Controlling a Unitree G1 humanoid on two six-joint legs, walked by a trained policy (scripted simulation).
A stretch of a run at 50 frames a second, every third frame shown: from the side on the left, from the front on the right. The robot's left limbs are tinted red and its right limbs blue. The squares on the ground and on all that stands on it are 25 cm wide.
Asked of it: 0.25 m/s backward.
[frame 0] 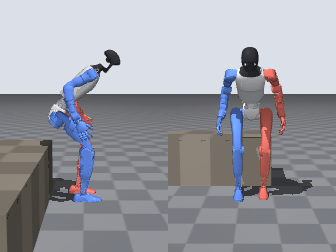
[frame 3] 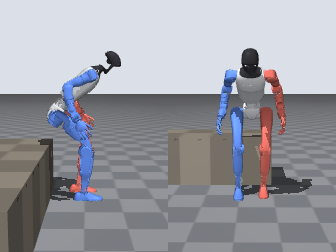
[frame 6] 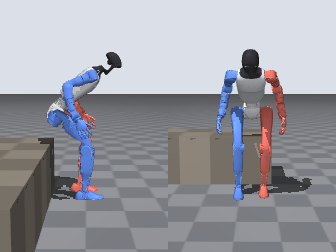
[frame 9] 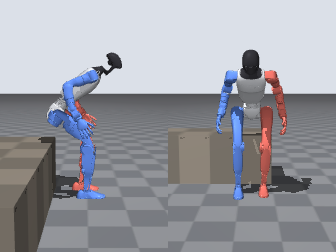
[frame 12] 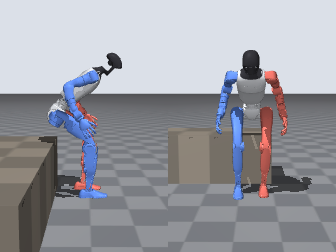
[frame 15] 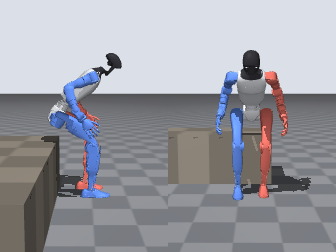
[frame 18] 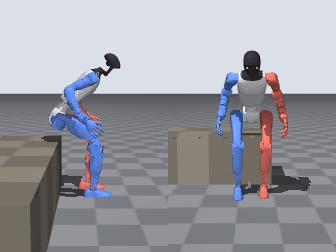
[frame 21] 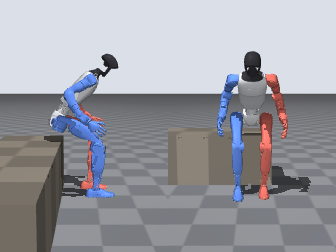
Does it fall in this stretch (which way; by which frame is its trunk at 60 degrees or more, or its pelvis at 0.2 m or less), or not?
no
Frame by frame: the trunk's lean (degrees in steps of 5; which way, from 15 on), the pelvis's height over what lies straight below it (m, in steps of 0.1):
0: 50 forward, 0.7
3: 50 forward, 0.7
6: 50 forward, 0.7
9: 55 forward, 0.7
12: 50 forward, 0.7
15: 50 forward, 0.6
18: 50 forward, 0.6
21: 45 forward, 0.6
